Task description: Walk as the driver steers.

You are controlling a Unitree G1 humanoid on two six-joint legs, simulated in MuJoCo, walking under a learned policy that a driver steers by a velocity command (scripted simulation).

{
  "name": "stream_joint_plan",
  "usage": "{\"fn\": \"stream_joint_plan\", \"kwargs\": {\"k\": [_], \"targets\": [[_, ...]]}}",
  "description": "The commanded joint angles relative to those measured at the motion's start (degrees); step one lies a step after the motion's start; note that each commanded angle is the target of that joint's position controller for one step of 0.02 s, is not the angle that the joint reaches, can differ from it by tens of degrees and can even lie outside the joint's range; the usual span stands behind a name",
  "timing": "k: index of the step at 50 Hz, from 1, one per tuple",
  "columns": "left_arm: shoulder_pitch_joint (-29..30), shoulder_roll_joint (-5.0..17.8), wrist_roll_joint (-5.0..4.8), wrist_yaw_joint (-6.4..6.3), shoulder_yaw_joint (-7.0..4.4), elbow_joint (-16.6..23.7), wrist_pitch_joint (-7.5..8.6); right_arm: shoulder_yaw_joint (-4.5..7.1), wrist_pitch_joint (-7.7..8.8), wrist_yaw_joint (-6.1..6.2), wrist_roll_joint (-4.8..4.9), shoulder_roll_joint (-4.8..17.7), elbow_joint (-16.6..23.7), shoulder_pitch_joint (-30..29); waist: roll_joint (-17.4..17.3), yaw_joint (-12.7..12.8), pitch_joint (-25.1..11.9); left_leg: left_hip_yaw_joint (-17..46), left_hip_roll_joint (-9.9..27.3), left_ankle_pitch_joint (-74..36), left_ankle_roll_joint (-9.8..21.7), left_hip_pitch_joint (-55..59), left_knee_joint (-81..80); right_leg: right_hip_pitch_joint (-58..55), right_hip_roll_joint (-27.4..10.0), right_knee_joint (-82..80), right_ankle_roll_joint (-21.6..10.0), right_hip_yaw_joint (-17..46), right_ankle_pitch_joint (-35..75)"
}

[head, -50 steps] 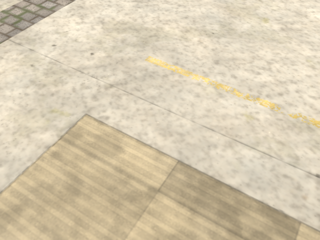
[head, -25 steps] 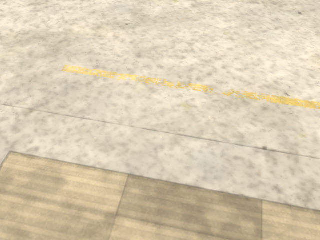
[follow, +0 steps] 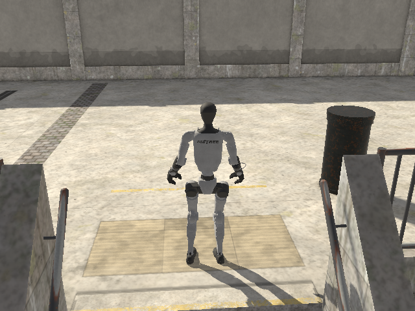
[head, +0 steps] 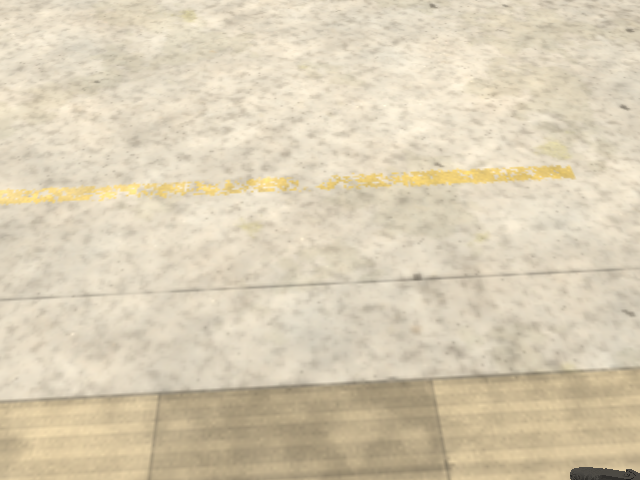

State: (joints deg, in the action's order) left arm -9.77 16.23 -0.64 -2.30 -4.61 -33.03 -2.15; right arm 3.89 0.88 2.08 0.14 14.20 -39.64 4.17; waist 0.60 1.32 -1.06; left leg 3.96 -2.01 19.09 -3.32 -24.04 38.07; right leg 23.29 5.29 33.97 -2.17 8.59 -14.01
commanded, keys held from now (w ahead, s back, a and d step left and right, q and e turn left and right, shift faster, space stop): e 0.14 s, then no key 0.86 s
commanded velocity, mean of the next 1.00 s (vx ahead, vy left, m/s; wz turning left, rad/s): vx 0.00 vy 0.00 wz -0.22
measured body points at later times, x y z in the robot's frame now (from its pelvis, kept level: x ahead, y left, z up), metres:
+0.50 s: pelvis -0.01 -0.03 +0.00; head +0.00 -0.06 +0.45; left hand +0.21 +0.16 -0.07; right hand +0.06 -0.31 -0.12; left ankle +0.01 +0.12 -0.70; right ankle -0.02 -0.13 -0.73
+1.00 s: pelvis -0.01 -0.03 +0.00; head -0.01 -0.03 +0.45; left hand +0.17 +0.18 -0.11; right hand +0.04 -0.28 -0.13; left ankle +0.01 +0.12 -0.73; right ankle -0.02 -0.13 -0.73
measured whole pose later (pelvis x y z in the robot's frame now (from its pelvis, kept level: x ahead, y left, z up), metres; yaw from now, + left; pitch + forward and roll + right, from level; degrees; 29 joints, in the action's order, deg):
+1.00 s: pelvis -0.01 -0.03 +0.00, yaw -11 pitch -1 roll +0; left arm -12.2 10.8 0.7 -0.3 -2.4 -40.2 -0.2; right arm 1.3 0.3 2.4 -0.9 11.0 -44.6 14.7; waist 0.3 -0.3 1.1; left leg 0.2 2.1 19.3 -2.4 -13.7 34.0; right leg 16.0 1.2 35.4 -1.4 0.5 -18.4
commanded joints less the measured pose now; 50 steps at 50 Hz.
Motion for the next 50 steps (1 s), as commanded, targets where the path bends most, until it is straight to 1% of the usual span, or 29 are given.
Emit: {"fn": "stream_joint_plan", "kwargs": {"k": [1,2,3,4,5,6,7,9,12,13,15,17,18,19,20,21,22,24,25,28,30,31,32,33,34,35,36,38,50], "targets": [[2.42,7.56,-0.73,-0.30,-2.28,4.73,0.01,2.32,1.80,-0.81,-0.14,7.03,3.14,4.50,7.16,-3.36,-7.93,0.63,2.80,-10.64,2.80,11.12,-15.09,-5.77,-9.98,-3.10,-6.26,16.33,11.80],[1.00,3.78,0.21,-0.27,-1.31,5.33,-0.02,3.34,1.42,-0.55,-1.44,10.99,3.24,7.34,-3.88,-2.53,-10.04,10.79,15.57,-18.80,7.88,20.66,-15.87,4.24,-4.70,9.33,-2.61,9.30,-5.29],[1.82,5.63,-0.35,0.07,-1.91,7.36,0.80,4.00,0.93,-0.78,-2.98,13.61,2.49,6.37,-23.20,-1.02,-5.06,25.87,25.80,-28.59,18.61,19.50,-18.81,18.43,2.34,18.90,1.30,-1.96,-23.43],[1.47,10.60,0.35,0.53,-3.55,5.87,1.42,3.24,1.11,-0.39,-2.77,10.05,4.54,4.82,-16.56,-1.88,-5.28,24.50,26.93,-29.39,21.43,18.51,-18.79,19.04,-1.85,32.42,3.70,-0.21,-22.20],[0.94,11.34,-0.43,1.06,-4.10,4.37,1.25,2.50,0.82,0.26,-2.37,7.36,5.45,2.02,-11.70,-0.92,-5.05,17.89,23.45,-27.67,18.78,16.64,-17.84,18.44,-2.58,37.44,4.83,-0.98,-17.76],[-0.39,10.04,-0.54,1.02,-3.97,2.66,0.55,2.16,0.51,0.60,-1.72,6.41,6.37,-0.52,-8.29,0.16,-3.97,12.48,19.52,-24.96,15.96,14.89,-17.31,17.50,-3.46,39.83,5.94,-1.85,-14.55],[-0.29,8.46,-0.24,1.10,-3.41,2.52,0.03,2.02,0.34,0.90,-0.92,6.46,6.40,-1.35,-7.85,-0.03,-2.79,9.88,18.59,-25.68,15.44,14.08,-17.45,18.36,-4.01,42.15,6.77,-2.56,-11.68],[1.29,4.51,-0.27,1.44,-1.82,2.92,-0.30,1.83,-0.07,1.24,-1.11,6.79,5.97,0.18,-7.27,-0.89,-2.32,4.45,15.44,-26.55,14.98,12.34,-18.01,15.91,-4.10,37.92,7.26,-5.35,-8.58],[4.52,1.36,0.25,1.76,0.17,4.17,0.15,2.02,-0.82,1.08,-1.04,7.98,5.40,1.59,-9.80,-2.54,-5.11,0.67,14.50,-26.46,14.96,13.76,-16.80,8.90,-5.32,22.64,7.14,-8.16,-10.65],[5.07,0.91,0.38,1.99,0.60,4.44,0.36,2.18,-1.01,0.84,-0.81,8.76,5.01,2.27,-11.21,-3.07,-5.63,0.57,15.01,-26.14,15.35,13.61,-16.51,5.93,-5.53,17.79,6.79,-9.05,-12.68],[3.64,2.26,0.13,2.45,0.37,3.97,0.59,2.31,-1.22,0.46,-0.07,9.81,4.18,4.22,-12.89,-3.54,-6.06,2.12,16.40,-25.00,16.09,13.83,-15.46,1.24,-4.94,9.83,5.90,-10.52,-10.55],[-1.33,2.47,0.28,2.75,-0.06,1.95,0.65,1.64,-1.41,0.20,0.94,8.82,3.74,3.97,-11.60,-0.99,-5.88,1.51,15.70,-21.80,14.10,10.93,-12.20,-8.12,-3.50,-4.89,3.42,-12.05,-0.09],[-2.62,3.33,0.73,2.61,-0.25,1.89,0.63,0.90,-1.15,-0.12,1.04,6.83,2.35,7.04,-9.28,-0.77,-5.62,0.21,14.12,-17.14,10.61,7.34,-10.20,-14.66,-3.99,-11.03,1.86,-10.24,4.71],[-3.96,6.67,1.34,1.95,-0.78,2.86,0.70,-0.20,-0.63,-0.68,-0.82,3.57,2.54,8.61,0.64,-2.01,-7.97,-4.04,9.77,-4.57,4.80,0.21,-0.97,-23.36,-13.77,-11.86,-0.73,2.59,17.58],[-0.37,9.10,2.75,1.80,-0.61,3.85,0.72,-1.39,0.13,-0.75,-2.11,0.90,4.46,7.53,15.90,-4.16,-6.66,-6.61,5.86,10.84,0.63,-6.29,2.18,-18.77,-24.09,-12.30,-9.00,12.72,22.19],[-0.77,5.30,3.35,2.08,0.08,4.13,1.38,-0.29,-0.01,-0.08,-1.47,5.55,5.16,2.44,13.29,0.54,-5.93,-3.50,6.90,13.29,-0.69,-4.44,6.49,-14.03,-23.73,-14.24,-12.91,13.98,14.85],[0.39,3.53,3.66,2.19,0.89,3.47,2.00,0.10,-0.28,-0.04,-0.72,6.42,4.87,1.72,11.61,-0.28,-4.41,-2.55,7.13,11.25,-0.97,-4.25,8.31,-12.94,-21.52,-14.50,-11.96,11.77,11.29],[2.81,4.21,2.55,1.99,0.72,3.19,2.60,0.44,-1.05,0.25,-1.26,6.31,2.97,3.74,10.04,-1.03,-3.17,-1.88,7.17,8.91,-1.59,-3.66,10.05,-11.70,-18.77,-14.18,-9.53,8.44,10.21],[3.60,4.06,2.29,1.80,0.86,2.98,2.77,0.45,-1.23,0.19,-1.27,6.00,2.32,5.02,8.70,-1.76,-2.96,-1.71,7.10,7.47,-1.84,-1.82,11.17,-10.04,-18.10,-13.43,-9.31,6.88,14.32],[3.77,1.71,2.19,1.90,1.48,2.20,2.68,-0.35,-1.18,-0.08,-0.78,3.58,0.77,7.66,7.14,-2.17,-3.61,-2.79,6.35,5.40,-1.96,2.79,7.35,-9.17,-16.06,-11.99,-9.37,3.48,17.65],[3.61,0.73,1.85,2.03,1.76,1.63,2.38,-0.76,-1.08,-0.15,-0.67,2.77,0.58,7.75,6.99,-2.09,-3.21,-3.34,5.84,2.80,-1.63,5.31,0.12,-9.63,-15.29,-10.81,-9.33,3.46,14.77],[3.65,0.19,1.45,2.10,1.94,1.24,2.25,-1.01,-0.93,-0.25,-0.87,2.24,0.17,8.74,6.28,-2.91,-3.03,-3.80,5.44,-2.95,-1.07,8.54,-6.59,-8.97,-14.39,-10.12,-8.45,3.03,11.35],[1.86,-0.26,1.21,2.21,2.01,0.30,2.41,-1.10,-0.80,-0.33,-1.57,2.78,-0.06,9.27,4.81,-2.91,-2.93,-2.98,5.77,-10.36,-0.41,12.39,-10.21,-7.51,-13.32,-9.91,-6.58,2.72,7.02],[0.39,-0.59,1.48,2.27,2.06,-0.48,2.70,-0.88,-0.68,-0.30,-2.10,4.65,0.38,9.57,2.84,-2.25,-2.41,-0.57,7.56,-15.34,0.58,14.79,-11.20,-5.66,-11.66,-9.20,-4.38,2.19,1.11],[-0.94,0.01,1.81,2.52,1.78,-0.41,2.99,-0.08,-0.62,-0.15,-1.71,7.97,0.53,9.53,-2.20,-0.22,-0.77,-0.84,8.36,-16.03,2.12,14.92,-9.60,-3.21,-9.37,-9.28,-2.84,0.55,-2.91],[-0.23,0.69,1.74,2.36,1.48,-0.34,2.93,0.24,-0.52,-0.34,-0.82,7.46,-0.27,8.69,-5.59,-0.61,0.30,-1.74,6.69,-7.32,3.43,10.03,-9.28,-5.38,-7.05,-8.70,-1.33,-2.83,-4.35],[2.11,1.71,1.74,2.11,1.18,-0.31,2.83,-0.39,-0.31,-0.48,-0.95,4.92,0.04,8.11,-3.81,-1.84,1.36,-2.05,5.95,-5.03,3.20,8.19,-10.26,-6.41,-6.96,-7.47,-0.86,-3.23,-4.50],[2.88,0.07,1.48,1.82,1.35,-0.21,2.47,-0.90,0.01,-0.18,-1.41,3.40,-0.32,7.91,-3.67,-1.78,1.48,-2.25,5.77,-6.32,2.38,8.21,-10.71,-6.56,-7.26,-6.89,-1.19,-3.18,-2.41],[-0.60,-0.92,1.27,1.78,1.06,-3.31,2.90,-1.15,0.10,0.55,-0.97,2.70,-1.67,10.74,0.18,-1.85,0.51,-2.66,4.87,-8.64,2.54,9.75,-8.91,-7.84,-6.99,-5.08,-0.72,-4.34,4.40]]}}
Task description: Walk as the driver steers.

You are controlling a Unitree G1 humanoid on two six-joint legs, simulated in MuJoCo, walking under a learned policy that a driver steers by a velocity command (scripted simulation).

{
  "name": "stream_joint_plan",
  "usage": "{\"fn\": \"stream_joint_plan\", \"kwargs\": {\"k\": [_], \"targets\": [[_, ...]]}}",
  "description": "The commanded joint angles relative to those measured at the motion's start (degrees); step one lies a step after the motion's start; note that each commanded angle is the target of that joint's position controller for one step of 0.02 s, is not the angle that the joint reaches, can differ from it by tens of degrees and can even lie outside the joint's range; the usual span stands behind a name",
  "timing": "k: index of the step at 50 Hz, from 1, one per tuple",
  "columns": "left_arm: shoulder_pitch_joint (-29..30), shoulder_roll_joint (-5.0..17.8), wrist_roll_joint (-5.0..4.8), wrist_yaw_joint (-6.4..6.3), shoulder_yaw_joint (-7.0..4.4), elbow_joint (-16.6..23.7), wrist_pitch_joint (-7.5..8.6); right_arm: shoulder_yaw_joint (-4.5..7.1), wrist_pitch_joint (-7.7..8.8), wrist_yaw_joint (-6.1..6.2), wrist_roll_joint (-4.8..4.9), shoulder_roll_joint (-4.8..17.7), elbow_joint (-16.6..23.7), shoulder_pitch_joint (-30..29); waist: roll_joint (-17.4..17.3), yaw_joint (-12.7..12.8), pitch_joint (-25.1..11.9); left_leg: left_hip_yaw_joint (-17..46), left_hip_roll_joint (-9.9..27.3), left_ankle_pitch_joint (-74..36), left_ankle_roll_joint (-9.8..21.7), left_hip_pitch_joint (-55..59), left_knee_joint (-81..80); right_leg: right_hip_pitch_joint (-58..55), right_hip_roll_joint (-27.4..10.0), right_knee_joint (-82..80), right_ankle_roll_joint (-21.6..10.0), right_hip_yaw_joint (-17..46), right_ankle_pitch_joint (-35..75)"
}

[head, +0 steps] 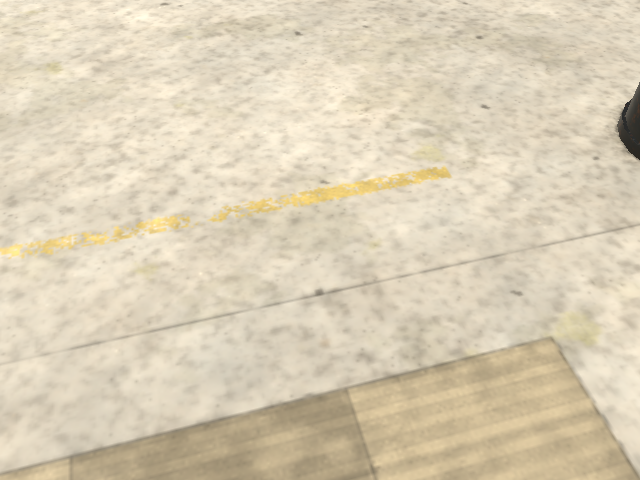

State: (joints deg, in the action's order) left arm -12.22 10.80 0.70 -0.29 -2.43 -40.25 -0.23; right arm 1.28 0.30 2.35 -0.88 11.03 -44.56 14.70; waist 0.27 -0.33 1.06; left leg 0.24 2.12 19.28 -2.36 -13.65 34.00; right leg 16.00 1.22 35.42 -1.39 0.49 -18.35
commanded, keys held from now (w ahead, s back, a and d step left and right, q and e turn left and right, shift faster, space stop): no key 0.40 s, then w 0.60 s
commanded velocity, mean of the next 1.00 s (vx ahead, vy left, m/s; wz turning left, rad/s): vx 0.19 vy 0.00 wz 0.00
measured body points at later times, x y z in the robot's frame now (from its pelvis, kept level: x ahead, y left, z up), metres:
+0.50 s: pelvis +0.01 +0.00 +0.00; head +0.01 +0.00 +0.45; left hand +0.11 +0.25 -0.13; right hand +0.07 -0.24 -0.14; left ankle -0.01 +0.14 -0.72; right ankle +0.01 -0.10 -0.73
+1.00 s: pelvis +0.18 +0.02 +0.00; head +0.22 +0.03 +0.45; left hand +0.43 +0.22 -0.08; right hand +0.09 -0.22 -0.12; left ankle +0.01 +0.13 -0.73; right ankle +0.36 -0.11 -0.70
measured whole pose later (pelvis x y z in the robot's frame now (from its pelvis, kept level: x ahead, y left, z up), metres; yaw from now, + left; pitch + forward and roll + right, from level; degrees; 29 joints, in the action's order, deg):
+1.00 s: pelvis +0.18 +0.02 +0.00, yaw +0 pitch +3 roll +0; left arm 2.1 12.7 -1.6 2.7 -1.7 -42.9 4.8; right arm 1.5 4.0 1.3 0.7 11.0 -53.4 30.5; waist 2.1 -6.0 1.2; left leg -1.7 -0.4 20.5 0.8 7.9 9.8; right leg 36.5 -2.6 34.2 -2.1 -1.7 -0.6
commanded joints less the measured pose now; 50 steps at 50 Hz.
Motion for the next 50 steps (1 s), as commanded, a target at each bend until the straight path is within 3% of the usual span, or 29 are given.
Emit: {"fn": "stream_joint_plan", "kwargs": {"k": [1,20,21,23,25,26,28,29,30,31,32,33,34,35,36,37,39,41,44,48,50], "targets": [[1.66,4.51,-0.09,-0.31,-1.13,3.67,0.99,1.44,0.66,0.30,0.07,5.72,3.07,0.35,0.53,-0.18,-1.55,1.03,0.66,-8.88,1.57,-0.66,-4.83,-0.63,-2.94,-6.45,-1.46,3.72,8.98],[0.27,4.13,-0.37,-1.30,-1.19,-2.09,1.04,1.64,0.61,0.89,0.28,4.82,-2.06,2.40,0.14,-0.08,-0.59,0.72,-0.02,-9.66,1.18,-0.53,-5.47,-1.43,-3.17,-7.21,-1.41,3.46,10.55],[-1.06,3.95,-0.38,-1.34,-1.20,-3.15,0.90,1.55,0.51,0.87,0.32,4.18,-3.12,3.96,0.69,-0.10,-1.93,-0.36,-0.93,-4.08,1.37,-0.11,-5.24,-2.06,-2.76,-7.98,-1.67,3.21,3.54],[-3.27,7.21,-1.27,-1.63,-2.35,-4.39,0.41,1.96,0.56,0.96,1.03,5.04,-3.30,3.45,3.40,1.04,1.61,-3.14,-3.45,10.01,2.64,-5.50,-1.01,-0.05,-4.25,-11.60,-4.24,6.97,-20.17],[-6.34,9.64,-1.76,-1.68,-2.88,-5.30,1.04,1.76,1.90,0.81,1.51,3.94,-1.53,0.43,9.58,2.50,5.24,-4.43,-3.88,10.50,3.38,-13.11,7.60,-0.12,-12.58,-19.75,-9.47,20.21,-33.86],[-7.08,10.68,-1.92,-1.66,-3.13,-5.90,1.64,1.78,2.82,0.45,1.92,3.78,-0.98,-0.70,11.01,2.69,6.62,-3.00,-2.92,8.97,4.47,-14.03,11.17,1.30,-16.24,-22.56,-12.01,26.61,-35.48],[-4.18,10.66,-1.97,-1.51,-2.99,-5.87,2.85,2.00,4.25,-0.61,2.34,3.83,-1.27,0.30,10.64,0.76,6.98,-0.54,-0.76,10.06,7.10,-12.93,11.93,3.37,-18.25,-23.10,-12.88,28.35,-30.25],[-1.06,10.19,-2.37,-1.24,-2.79,-5.29,3.04,1.93,4.80,-1.14,2.49,3.34,-2.26,2.82,9.89,-1.30,6.25,-1.04,-0.65,9.79,8.44,-7.66,5.68,5.52,-16.72,-21.85,-11.38,24.26,-26.21],[3.33,9.51,-2.81,-0.97,-2.56,-4.48,2.83,2.01,5.20,-1.52,2.35,2.80,-4.72,8.14,8.44,-4.51,5.10,-2.80,-1.90,4.66,9.18,3.46,-2.94,11.06,-12.91,-18.99,-8.84,17.45,-22.08],[5.27,7.66,-2.60,-0.78,-2.12,-4.09,2.82,2.67,5.22,-1.56,1.52,3.88,-7.59,13.31,4.62,-6.27,3.70,-1.42,-2.34,-0.03,8.47,12.34,-5.60,15.87,-8.26,-11.47,-5.80,10.98,-15.90],[6.83,3.48,-2.24,-0.49,-0.96,-2.93,3.35,3.82,5.37,-1.22,0.95,8.17,-9.04,20.24,-8.04,-7.88,0.86,15.79,8.39,9.64,11.40,19.63,-14.59,23.40,-1.63,8.34,-1.09,1.06,-9.06],[8.76,4.82,-2.71,-0.69,-1.24,-0.13,4.66,4.81,5.70,-1.86,0.90,13.78,-8.22,22.56,-19.28,-8.09,2.18,39.31,19.52,15.70,19.12,21.61,-24.60,34.00,1.97,21.87,0.48,-0.41,-12.72],[8.58,7.27,-3.36,-0.52,-1.80,-0.58,5.44,3.77,6.11,-1.69,0.36,11.01,-6.60,18.20,-12.52,-5.99,4.99,40.96,20.92,16.59,20.72,19.23,-25.24,38.00,-2.00,31.23,-0.10,3.92,-11.92],[6.08,7.52,-3.50,-0.05,-1.83,-1.65,5.81,2.98,6.38,-1.68,0.80,8.48,-5.33,14.75,-8.15,-3.86,6.24,35.00,18.89,15.27,19.22,19.20,-24.61,40.47,-4.16,34.62,-0.89,4.41,-6.27],[4.61,7.26,-2.84,0.15,-1.78,-3.00,5.99,2.76,6.35,-1.90,0.91,8.10,-4.58,12.43,-5.08,-2.71,5.39,28.68,16.26,10.59,16.99,18.71,-24.73,39.91,-5.64,34.29,-1.47,3.58,-1.26],[4.81,7.54,-2.12,0.35,-1.97,-3.28,6.08,2.40,6.11,-2.07,0.93,7.66,-4.35,11.00,-3.68,-1.96,5.61,23.64,14.71,3.50,15.18,17.50,-25.37,38.59,-7.10,31.63,-1.36,3.37,2.83],[5.52,6.14,-1.54,1.20,-1.72,-3.71,5.84,1.44,5.35,-2.09,0.81,4.72,-5.53,13.52,-4.93,-2.28,4.13,14.40,10.94,-10.14,13.22,16.10,-26.27,33.97,-7.48,27.68,-0.48,0.62,7.77],[8.55,4.36,-1.48,1.77,-0.95,-2.78,5.59,1.40,4.67,-1.56,0.92,5.16,-6.14,15.51,-4.77,-2.98,3.98,8.64,8.85,-19.08,12.69,15.67,-26.17,32.49,-6.84,21.53,0.50,-1.50,11.31],[16.61,2.41,-1.79,2.40,0.33,0.12,5.84,1.81,4.17,-0.79,0.79,8.06,-5.80,16.08,-4.47,-4.53,4.82,4.66,7.56,-21.80,11.94,11.80,-27.24,26.11,-4.58,7.48,1.19,-3.40,17.85],[21.14,4.90,-2.64,3.11,0.26,2.37,5.97,2.43,4.31,-0.72,1.80,10.14,-6.65,17.04,-6.53,-4.29,6.63,4.49,10.78,-22.79,12.22,13.77,-27.51,21.34,-3.30,-1.69,-0.41,-2.88,19.47],[20.50,6.76,-2.43,3.38,-0.29,2.88,6.18,2.82,4.12,-0.79,2.04,10.84,-6.82,15.77,-6.84,-2.27,5.53,3.83,12.20,-32.73,11.29,17.31,-23.98,18.33,-2.37,-4.22,-2.48,-2.82,17.14]]}}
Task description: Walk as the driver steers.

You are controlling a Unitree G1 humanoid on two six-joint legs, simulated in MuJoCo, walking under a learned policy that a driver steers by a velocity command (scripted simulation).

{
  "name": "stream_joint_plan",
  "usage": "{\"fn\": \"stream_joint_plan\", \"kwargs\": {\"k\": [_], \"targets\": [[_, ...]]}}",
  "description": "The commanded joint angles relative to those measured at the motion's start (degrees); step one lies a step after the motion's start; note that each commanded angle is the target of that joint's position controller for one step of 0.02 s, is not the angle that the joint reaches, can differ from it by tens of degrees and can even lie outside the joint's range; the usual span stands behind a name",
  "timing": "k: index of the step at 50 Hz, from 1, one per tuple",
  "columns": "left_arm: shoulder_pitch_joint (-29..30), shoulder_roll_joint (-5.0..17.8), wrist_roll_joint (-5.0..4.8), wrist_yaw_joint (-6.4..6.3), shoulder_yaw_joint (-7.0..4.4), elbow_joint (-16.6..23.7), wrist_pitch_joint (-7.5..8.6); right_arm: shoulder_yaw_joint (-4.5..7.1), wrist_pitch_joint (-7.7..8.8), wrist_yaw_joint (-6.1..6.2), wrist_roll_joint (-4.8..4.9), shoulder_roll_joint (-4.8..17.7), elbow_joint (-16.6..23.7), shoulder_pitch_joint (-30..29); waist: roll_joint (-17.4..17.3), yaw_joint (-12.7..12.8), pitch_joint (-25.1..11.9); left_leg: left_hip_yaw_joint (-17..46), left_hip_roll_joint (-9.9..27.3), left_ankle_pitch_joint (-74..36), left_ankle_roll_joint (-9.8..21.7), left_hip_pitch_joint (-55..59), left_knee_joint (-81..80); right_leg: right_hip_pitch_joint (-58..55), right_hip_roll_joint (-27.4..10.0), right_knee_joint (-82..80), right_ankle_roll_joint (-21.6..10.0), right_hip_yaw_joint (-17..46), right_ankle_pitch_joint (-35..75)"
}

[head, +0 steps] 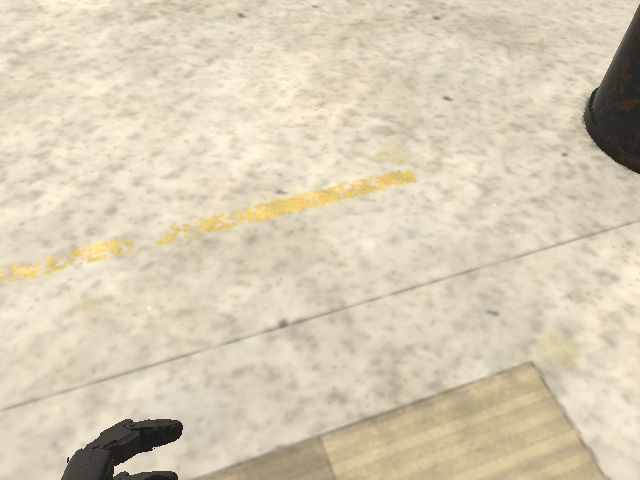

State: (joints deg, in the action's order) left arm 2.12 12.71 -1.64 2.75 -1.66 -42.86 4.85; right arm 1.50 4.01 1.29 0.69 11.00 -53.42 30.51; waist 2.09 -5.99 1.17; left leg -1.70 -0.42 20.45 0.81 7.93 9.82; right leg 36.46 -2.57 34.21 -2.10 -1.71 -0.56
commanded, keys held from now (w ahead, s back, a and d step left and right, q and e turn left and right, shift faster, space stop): w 0.02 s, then w+q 0.92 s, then w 0.06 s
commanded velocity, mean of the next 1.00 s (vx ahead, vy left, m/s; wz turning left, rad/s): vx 0.49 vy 0.00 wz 0.44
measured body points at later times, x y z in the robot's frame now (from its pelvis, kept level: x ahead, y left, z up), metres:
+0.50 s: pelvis +0.28 -0.01 +0.00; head +0.30 +0.00 +0.45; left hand +0.25 +0.26 -0.14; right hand +0.51 -0.22 -0.09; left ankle +0.44 +0.17 -0.68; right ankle +0.19 -0.12 -0.73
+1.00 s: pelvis +0.55 +0.10 +0.01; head +0.58 +0.13 +0.46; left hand +0.65 +0.41 -0.08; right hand +0.75 -0.13 -0.09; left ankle +0.46 +0.14 -0.73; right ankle +0.80 +0.03 -0.69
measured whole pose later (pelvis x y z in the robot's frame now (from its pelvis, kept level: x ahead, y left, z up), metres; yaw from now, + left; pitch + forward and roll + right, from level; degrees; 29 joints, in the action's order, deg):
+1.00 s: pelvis +0.55 +0.10 +0.01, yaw +29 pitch +3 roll +0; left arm -0.4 15.8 0.1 0.9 -2.2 -41.4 5.6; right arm 4.0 2.9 0.5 1.2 15.9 -40.2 19.7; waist 2.6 -4.1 1.4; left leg 8.2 -6.2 15.9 4.5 -7.8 21.8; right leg 36.2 -3.1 33.5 3.0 5.4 2.7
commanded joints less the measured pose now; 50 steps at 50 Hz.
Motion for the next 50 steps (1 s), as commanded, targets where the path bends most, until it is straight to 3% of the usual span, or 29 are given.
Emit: {"fn": "stream_joint_plan", "kwargs": {"k": [1,2,3,4,5,6,7,8,9,11,13,16,20,25,28,29,30,31,32,33,34,35,36,37,38,40,42,46,50], "targets": [[3.84,6.30,0.07,0.29,-1.69,5.15,1.13,2.87,0.17,0.26,0.30,11.70,2.03,-0.80,-9.72,5.34,3.10,5.29,14.98,-44.49,7.38,-2.78,4.20,-6.64,2.81,-3.49,-2.94,-1.17,-2.15],[-1.74,8.24,0.22,-0.06,-2.72,3.88,1.08,3.07,-0.22,0.21,0.14,12.12,2.12,-1.36,-10.58,8.53,-1.13,4.74,14.25,-54.83,6.57,-3.25,11.52,-15.27,4.66,-3.85,-4.34,-2.15,-3.05],[-11.92,10.66,0.10,-0.69,-4.13,1.04,0.90,2.86,-0.58,0.09,-0.13,11.86,2.49,-2.43,-10.35,13.59,-7.07,3.56,11.83,-57.48,5.02,-8.53,22.78,-29.63,4.90,-4.29,-6.07,-1.86,-2.04],[-24.04,15.11,0.95,-1.70,-5.38,-1.29,0.58,2.03,-0.51,-0.03,-1.17,9.93,4.35,-3.08,-4.57,17.44,-16.11,2.60,8.40,-37.78,3.22,-23.92,41.30,-50.44,-7.12,-1.96,-9.53,11.48,-4.00],[-26.58,17.51,1.73,-1.25,-5.43,-2.54,0.71,-0.58,0.52,-0.70,-0.39,0.02,4.46,5.90,12.43,11.75,-27.05,5.83,-2.24,10.68,0.32,-43.53,61.47,-66.82,-22.19,-10.39,-18.43,40.62,-18.59],[-25.02,11.47,1.58,-1.43,-4.18,-2.60,0.62,1.28,1.65,-0.79,1.68,6.98,3.52,1.55,8.59,14.11,-23.00,12.14,-0.44,10.57,1.01,-48.53,68.34,-60.56,-20.44,-17.15,-16.37,44.18,-25.29],[-19.72,9.05,1.11,-1.74,-3.43,-2.46,0.76,2.42,1.93,-0.58,2.90,10.14,5.96,-5.32,6.42,12.71,-12.01,9.74,2.47,5.21,1.51,-52.02,68.97,-50.88,-18.68,-18.42,-13.09,33.22,-23.10],[-14.82,7.56,1.04,-1.71,-2.95,-2.04,1.09,2.51,1.99,-0.03,2.36,10.11,6.71,-8.54,1.46,10.30,-7.43,8.38,5.48,-0.41,1.63,-49.36,66.89,-40.90,-16.90,-20.09,-11.31,25.90,-16.46],[-11.92,5.80,1.57,-1.43,-2.60,-2.26,1.59,2.98,1.53,0.42,1.32,9.59,6.80,-9.73,0.54,8.22,-4.51,8.16,7.12,-3.54,1.67,-46.35,64.42,-33.44,-14.47,-21.99,-9.99,20.10,-11.92],[-9.89,4.13,2.34,-1.15,-2.44,-3.41,2.36,2.97,-0.23,0.30,1.45,6.60,6.02,-6.45,3.20,4.97,-3.18,8.82,9.12,-6.31,1.97,-40.93,61.90,-26.45,-11.72,-25.54,-8.88,12.25,-9.33],[-10.20,5.06,2.17,-1.20,-2.78,-5.01,3.02,3.01,-1.50,0.39,1.45,5.62,6.91,-7.65,2.32,4.04,-0.34,8.82,9.62,-7.37,1.78,-42.55,60.32,-23.09,-11.48,-27.66,-9.11,6.97,-4.99],[-11.72,7.04,2.51,-1.97,-3.20,-6.52,3.13,3.18,-1.82,0.21,0.61,6.46,9.34,-12.56,0.75,4.37,1.93,9.96,9.46,-14.76,0.88,-48.03,54.01,-23.61,-11.08,-28.51,-9.36,1.37,0.20],[-13.68,9.45,2.30,-2.99,-3.34,-7.03,2.54,2.41,-0.93,-1.64,0.44,5.83,11.93,-20.53,-1.13,6.95,2.81,5.41,8.32,-25.39,0.77,-47.51,38.70,-27.20,-9.98,-28.53,-8.00,-4.77,3.73],[-19.94,11.99,1.18,-3.44,-3.89,-8.64,0.25,1.51,-0.78,-3.95,0.58,5.26,17.31,-30.27,-1.80,10.82,4.90,1.03,7.22,-21.34,2.40,-52.38,29.02,-40.10,-13.57,-24.33,-7.13,-7.25,7.87],[-18.93,14.06,0.64,-3.72,-4.44,-7.96,-1.13,2.46,-1.13,-4.82,0.65,7.48,19.28,-28.82,1.27,8.16,1.62,-3.67,2.81,-12.53,5.08,-45.03,27.23,-43.62,-14.12,-15.69,-5.27,-9.89,30.13],[-18.34,14.90,0.56,-3.96,-4.68,-7.57,-1.60,3.35,-1.36,-4.83,0.70,9.11,18.86,-24.84,2.77,5.58,-1.27,-5.28,0.29,-9.53,6.40,-39.12,27.33,-43.73,-13.78,-9.08,-4.65,-10.71,39.50],[-17.39,15.24,0.45,-4.20,-4.72,-7.18,-2.10,4.85,-1.45,-4.58,0.91,11.66,17.21,-16.96,2.77,0.93,-5.33,-6.06,-2.47,-10.25,8.29,-28.42,24.50,-40.97,-12.41,1.75,-3.43,-11.90,43.20],[-17.04,14.29,0.79,-4.42,-4.22,-6.29,-1.96,7.05,-1.81,-3.53,0.93,15.89,14.60,-6.61,-0.19,-4.06,-10.59,-0.96,-1.66,-12.78,10.98,-10.66,21.79,-29.68,-10.07,17.49,-1.00,-12.15,33.09],[-21.56,5.64,2.94,-3.61,-1.69,-3.23,-0.63,8.32,-1.91,-2.54,1.09,22.67,14.14,-5.52,-15.64,1.39,-14.60,28.09,13.54,-8.58,19.67,9.82,19.30,-3.14,-0.11,39.09,2.60,-10.51,-17.95],[-18.94,7.60,1.42,-2.59,-1.37,-1.65,2.28,7.22,-0.98,-2.79,0.30,20.47,16.55,-4.27,-13.61,0.05,-25.09,52.18,20.91,-2.71,26.51,17.48,8.76,6.68,5.74,49.49,2.71,4.60,-33.44],[-12.09,11.30,-0.81,-1.92,-2.51,0.24,3.73,6.10,-0.44,-2.96,-0.44,16.39,16.02,-5.51,-9.01,-1.84,-18.91,44.06,18.86,-5.85,22.31,14.74,7.09,12.20,2.19,49.39,1.31,7.83,-28.07],[-10.68,10.47,-0.74,-1.97,-2.05,1.02,4.36,5.55,-0.06,-2.87,-0.03,14.33,16.28,-8.96,-5.45,0.46,-12.55,35.23,16.40,-11.14,19.85,6.17,7.57,11.68,-0.43,44.43,0.40,7.34,-22.99],[-10.94,10.08,0.54,-2.49,-2.14,0.40,4.33,5.04,0.04,-2.82,0.14,12.73,17.11,-13.41,-1.31,3.45,-8.76,29.04,13.88,-17.04,17.82,-2.85,7.28,7.79,-2.65,39.08,0.68,7.01,-20.01],[-12.01,10.81,1.19,-2.66,-2.70,0.13,3.60,4.35,0.14,-2.66,-0.21,10.99,18.10,-16.09,-1.88,5.52,-6.91,24.95,11.93,-22.02,16.80,-9.11,6.12,3.47,-4.08,35.40,1.13,7.17,-18.19],[-12.97,10.79,1.44,-2.52,-2.90,0.33,2.67,4.17,0.17,-2.52,-0.50,10.76,18.71,-17.09,-2.70,6.83,-6.17,23.71,10.96,-23.83,16.69,-12.82,4.82,0.85,-4.40,33.46,1.79,7.13,-17.15],[-13.14,9.27,2.27,-2.59,-2.72,0.99,1.37,4.44,0.46,-2.03,0.02,11.83,18.63,-16.56,-2.52,7.59,-5.05,20.72,9.83,-28.34,17.13,-17.39,3.70,-0.38,-4.09,28.59,3.84,5.87,-15.36],[-9.30,7.85,2.69,-2.86,-2.17,2.49,0.84,4.91,0.35,-1.17,0.16,13.41,18.26,-15.04,-3.05,6.83,-3.24,17.76,8.21,-28.60,16.44,-20.50,3.08,0.07,-3.07,21.01,5.53,4.89,-10.23],[-0.83,6.29,2.11,-2.41,-1.28,4.78,1.14,5.11,-0.37,-0.40,0.45,14.10,17.29,-12.09,-6.48,3.36,-1.83,15.23,4.73,-20.35,12.51,-23.35,4.63,-4.97,0.74,2.86,5.90,4.09,3.99],[1.94,8.26,1.42,-1.41,-1.77,6.07,2.04,4.81,-0.53,-0.42,0.64,13.17,15.53,-8.92,-8.00,1.77,-1.79,19.52,7.82,-15.31,11.45,-18.27,8.22,-6.75,1.40,-3.54,4.32,5.26,5.48]]}}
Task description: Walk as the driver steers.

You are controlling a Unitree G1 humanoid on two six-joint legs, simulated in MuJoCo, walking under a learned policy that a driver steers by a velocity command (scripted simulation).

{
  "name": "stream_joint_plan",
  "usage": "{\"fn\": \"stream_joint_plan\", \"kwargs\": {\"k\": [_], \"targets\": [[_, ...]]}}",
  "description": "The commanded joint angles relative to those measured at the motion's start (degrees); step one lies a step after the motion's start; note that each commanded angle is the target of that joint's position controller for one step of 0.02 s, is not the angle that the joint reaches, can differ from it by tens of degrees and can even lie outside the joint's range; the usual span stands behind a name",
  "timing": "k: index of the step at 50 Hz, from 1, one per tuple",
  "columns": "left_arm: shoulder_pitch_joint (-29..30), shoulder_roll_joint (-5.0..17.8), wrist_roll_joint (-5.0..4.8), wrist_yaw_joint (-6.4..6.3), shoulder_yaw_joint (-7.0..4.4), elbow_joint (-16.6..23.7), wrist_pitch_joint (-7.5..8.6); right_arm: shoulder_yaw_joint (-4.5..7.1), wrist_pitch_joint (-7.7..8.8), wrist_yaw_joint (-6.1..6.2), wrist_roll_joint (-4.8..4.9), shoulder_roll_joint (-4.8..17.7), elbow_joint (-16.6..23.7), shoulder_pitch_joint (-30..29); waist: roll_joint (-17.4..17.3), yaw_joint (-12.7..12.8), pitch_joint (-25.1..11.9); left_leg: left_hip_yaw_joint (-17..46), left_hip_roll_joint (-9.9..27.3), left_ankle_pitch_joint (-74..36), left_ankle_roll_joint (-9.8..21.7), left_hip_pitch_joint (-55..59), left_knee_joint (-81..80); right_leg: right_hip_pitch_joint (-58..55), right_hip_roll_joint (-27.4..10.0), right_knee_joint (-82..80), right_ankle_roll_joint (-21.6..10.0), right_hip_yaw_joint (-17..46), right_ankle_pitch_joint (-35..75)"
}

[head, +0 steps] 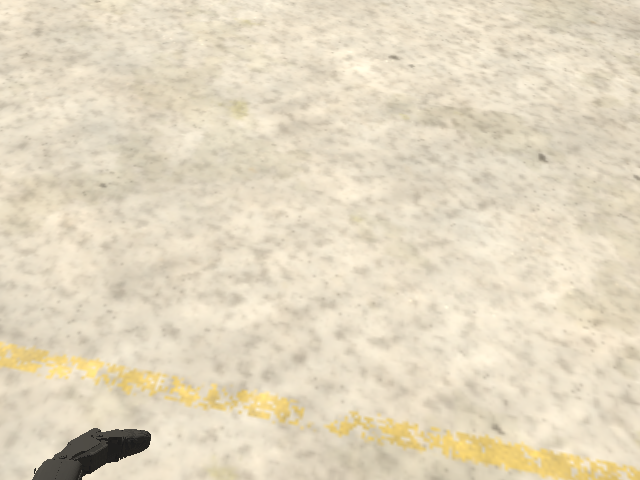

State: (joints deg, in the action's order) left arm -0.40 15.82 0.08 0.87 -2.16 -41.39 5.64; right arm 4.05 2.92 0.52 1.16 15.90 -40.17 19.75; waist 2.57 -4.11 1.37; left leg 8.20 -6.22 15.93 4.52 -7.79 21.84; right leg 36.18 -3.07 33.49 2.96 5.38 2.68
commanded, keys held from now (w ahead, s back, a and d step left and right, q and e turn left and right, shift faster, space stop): w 0.50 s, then w+e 0.50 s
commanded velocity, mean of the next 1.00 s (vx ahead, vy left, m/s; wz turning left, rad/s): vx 0.50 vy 0.00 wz -0.07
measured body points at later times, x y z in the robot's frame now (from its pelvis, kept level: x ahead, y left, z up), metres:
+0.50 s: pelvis +0.27 -0.03 +0.00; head +0.30 -0.03 +0.45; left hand +0.24 +0.24 -0.12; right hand +0.52 -0.23 -0.08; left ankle +0.43 +0.14 -0.70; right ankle +0.20 -0.14 -0.74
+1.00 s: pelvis +0.53 +0.02 +0.00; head +0.55 +0.01 +0.45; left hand +0.74 +0.25 -0.10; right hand +0.53 -0.27 -0.12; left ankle +0.46 +0.13 -0.74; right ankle +0.68 -0.16 -0.69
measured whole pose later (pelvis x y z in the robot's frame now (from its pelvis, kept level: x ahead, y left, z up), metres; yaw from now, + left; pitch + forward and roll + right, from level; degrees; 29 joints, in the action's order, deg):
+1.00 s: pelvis +0.53 +0.02 +0.00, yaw -9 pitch +1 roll +2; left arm -7.9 16.3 -1.1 1.9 -3.5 -42.3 1.4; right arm 4.3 5.2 0.3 -0.4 15.5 -46.7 19.2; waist 2.5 -3.8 1.0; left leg -12.4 -1.1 15.1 1.0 0.6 13.5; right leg 39.7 -6.0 44.6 -0.1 2.4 1.0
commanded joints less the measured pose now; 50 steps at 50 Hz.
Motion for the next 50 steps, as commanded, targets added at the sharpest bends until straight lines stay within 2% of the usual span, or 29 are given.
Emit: {"fn": "stream_joint_plan", "kwargs": {"k": [1,3,4,5,6,7,8,9,10,11,12,13,15,18,22,25,27,29,30,31,32,33,34,36,37,39,42,46,50], "targets": [[4.35,5.77,-0.24,0.75,-1.53,4.71,1.56,2.13,0.49,0.44,0.11,7.89,1.91,2.21,-8.84,0.04,-1.89,11.02,14.67,-10.75,7.50,-0.62,-2.46,-6.68,1.82,-3.78,-1.59,-1.67,0.56],[2.13,6.75,-0.27,1.00,-2.11,4.48,2.07,2.21,0.13,0.53,-0.20,8.06,1.64,1.68,-10.54,1.48,-1.66,12.82,15.86,-14.01,6.70,1.84,0.36,-9.10,2.14,-5.09,-3.62,-2.62,-4.59],[-1.66,7.40,-0.11,0.87,-2.68,3.47,2.30,2.02,-0.08,0.48,-0.29,7.62,1.83,0.89,-10.86,3.63,-2.81,12.23,14.51,-19.34,5.74,2.08,3.76,-14.07,3.14,-7.24,-5.04,-4.15,-5.52],[-7.79,9.20,0.50,0.63,-3.57,2.17,2.61,1.35,-0.07,0.33,-0.54,5.82,2.33,0.41,-9.78,6.51,-7.19,9.84,11.38,-24.08,4.00,0.39,12.12,-23.72,1.22,-7.00,-7.30,-2.74,-4.83],[-16.89,12.60,1.13,0.40,-4.39,1.33,2.64,0.21,0.07,0.37,-1.52,3.32,3.42,2.08,-2.15,9.14,-15.82,5.54,7.13,-13.25,1.47,-8.72,28.95,-39.85,-8.61,-5.14,-11.83,8.52,-4.15],[-22.32,15.71,0.79,1.00,-5.50,-1.66,1.87,-0.50,0.69,0.34,0.48,0.92,3.25,10.64,17.90,6.15,-20.44,0.58,-0.42,15.58,-2.67,-29.09,46.81,-55.14,-18.70,-13.26,-21.03,35.86,-19.72],[-21.94,10.22,-1.11,1.27,-4.20,-1.24,1.71,0.24,0.94,0.47,1.09,6.26,2.21,8.06,10.25,8.18,-15.54,4.13,2.58,16.13,-2.79,-36.74,53.51,-53.52,-18.85,-16.99,-20.00,40.33,-33.18],[-18.80,7.48,-1.11,0.93,-3.38,-0.67,1.29,0.81,1.00,0.37,0.98,8.45,3.44,0.64,4.44,9.23,-8.28,2.90,4.83,10.69,-2.58,-39.07,54.62,-46.73,-16.99,-17.50,-17.65,31.61,-32.24],[-15.82,6.75,-0.35,0.74,-2.85,-0.05,0.87,0.56,1.11,0.41,0.00,7.86,4.50,-3.52,0.07,8.15,-4.69,0.42,7.20,6.48,-2.53,-37.40,52.77,-39.51,-14.60,-18.23,-16.48,24.80,-25.68],[-14.05,5.84,0.09,0.67,-2.47,-0.15,0.66,0.57,1.39,0.25,-0.85,6.96,5.29,-5.53,-0.60,6.85,-2.21,-0.50,9.16,3.46,-2.57,-36.12,49.19,-34.41,-12.55,-19.45,-16.38,20.61,-19.90],[-13.33,5.01,0.59,0.54,-2.04,-0.19,0.77,0.54,1.44,0.01,-0.95,6.07,5.40,-4.98,0.97,5.35,-2.18,-1.02,10.83,1.58,-2.59,-33.05,46.58,-31.29,-10.71,-20.55,-15.81,17.20,-15.39],[-13.39,4.43,0.45,0.52,-1.87,-0.50,0.88,0.37,1.35,-0.15,-0.74,5.14,5.14,-4.10,2.38,4.75,-2.50,-1.87,11.34,0.94,-2.86,-31.40,44.53,-29.99,-9.38,-21.54,-15.84,14.73,-12.32],[-14.68,5.53,-0.23,0.33,-2.06,-1.54,1.13,-0.15,1.12,-0.22,-0.77,3.54,5.37,-4.48,2.74,4.48,-2.47,-3.53,11.99,0.49,-3.66,-31.54,40.30,-28.98,-9.09,-22.83,-16.74,11.03,-5.94],[-16.31,7.93,-0.68,-0.19,-2.62,-2.78,0.68,-1.04,1.39,-0.29,-1.12,2.06,6.93,-9.65,1.29,5.78,-1.60,-5.14,12.55,-6.24,-4.85,-32.33,29.83,-29.01,-8.65,-24.33,-16.64,6.31,-0.23],[-19.50,9.00,-1.33,-0.33,-2.52,-4.48,-0.16,-1.56,1.95,-1.15,-0.54,1.19,8.05,-16.57,1.49,8.49,-0.32,-7.26,10.67,-16.84,-5.01,-27.96,16.46,-29.15,-6.89,-24.02,-14.50,1.31,0.50],[-22.45,9.46,-1.59,-0.26,-2.45,-5.96,-0.91,-1.41,2.27,-2.01,0.05,1.71,9.50,-20.90,1.79,9.85,0.90,-7.75,9.47,-17.39,-4.24,-26.88,11.65,-32.32,-8.83,-22.60,-13.99,1.99,-0.07],[-23.33,9.83,-1.80,-0.45,-2.54,-6.64,-1.60,-1.04,2.71,-2.57,0.05,2.55,10.56,-22.32,2.05,9.22,1.62,-7.30,8.67,-13.90,-3.03,-25.46,8.76,-34.49,-10.30,-20.29,-13.29,3.98,1.49],[-21.85,11.30,-1.84,-0.79,-2.96,-6.56,-2.23,-0.02,3.17,-2.59,-0.21,4.55,9.54,-17.38,2.69,5.30,-0.54,-8.14,6.92,-11.60,-1.47,-16.98,5.33,-34.67,-10.05,-14.84,-11.95,4.26,9.30],[-21.21,10.81,-1.74,-0.87,-2.72,-6.28,-2.29,1.25,3.22,-2.14,-0.57,6.83,7.37,-10.14,1.75,1.57,-4.99,-8.80,6.25,-12.36,-0.01,-5.81,3.94,-32.24,-7.41,-7.01,-10.57,2.35,15.16],[-19.99,8.10,-0.77,-0.81,-1.65,-4.79,-1.95,2.51,3.12,-1.43,-1.57,10.35,5.64,-0.04,-0.88,-3.08,-13.00,-2.47,13.44,-14.17,3.13,10.97,6.83,-22.80,-4.32,7.19,-8.40,0.18,7.62],[-26.19,1.66,-0.54,-0.71,0.36,-3.24,-0.92,3.74,2.44,-0.99,-2.52,15.69,4.85,5.46,-15.30,-1.91,-22.23,20.59,29.06,-7.66,10.97,32.05,4.83,-0.93,3.92,29.27,-4.09,-4.59,-20.45],[-25.57,5.17,-1.70,-0.57,-0.41,-4.09,-0.20,2.69,2.07,-1.01,-2.04,11.09,4.38,6.88,-16.63,-3.10,-24.75,31.63,31.04,-0.17,12.65,30.64,-1.55,5.53,3.97,38.30,-3.88,1.84,-35.10],[-21.39,8.93,-2.87,-0.53,-1.78,-2.96,-0.18,1.64,2.01,-0.94,-1.51,8.44,4.15,3.41,-12.64,-2.55,-15.06,23.32,29.12,1.44,10.23,23.36,-2.95,9.45,1.23,41.41,-3.98,2.10,-31.39],[-16.61,7.74,-1.99,-0.74,-1.95,-1.85,-0.93,0.43,2.32,-1.26,-1.37,4.80,3.85,-3.61,-8.45,0.83,-5.70,10.90,24.12,-2.92,7.82,8.61,-7.09,7.05,-2.65,37.40,-3.64,0.12,-23.39],[-17.45,7.02,-1.68,-0.84,-2.27,-2.12,-1.78,0.15,2.86,-1.41,-1.64,3.63,3.62,-5.95,-9.55,2.87,-3.74,6.51,22.33,-5.45,6.94,3.49,-9.46,3.80,-4.10,35.24,-3.40,0.63,-20.81],[-19.06,4.52,-1.85,-0.82,-2.05,-2.55,-3.27,0.52,3.79,-1.51,-1.84,3.60,2.61,-8.02,-9.16,4.88,-2.18,1.06,21.43,-10.35,7.00,-1.79,-12.75,0.29,-4.44,34.11,-2.67,0.37,-17.93],[-16.17,3.78,-1.46,-0.93,-2.23,-1.00,-4.15,1.24,4.41,-1.02,-2.20,5.03,0.70,-7.68,-6.57,5.29,-0.33,-5.37,21.55,-17.08,7.18,-1.69,-14.22,3.60,-4.57,29.60,-1.83,1.58,-11.77],[-9.95,2.51,-1.26,0.47,-1.73,0.97,-3.61,1.83,3.82,-0.13,-1.97,7.01,-1.13,-6.27,-5.49,3.38,1.10,-12.85,20.17,-19.13,5.60,0.71,-14.55,3.16,-3.93,16.10,-2.29,-0.81,-0.72],[-2.05,2.00,-1.22,1.84,-1.19,4.43,-3.50,2.62,2.67,0.25,-1.04,9.20,-3.23,-2.62,-4.41,0.31,3.71,-15.99,22.21,-19.05,4.86,6.31,-13.72,4.06,-3.33,7.42,-3.98,-4.34,-0.72]]}}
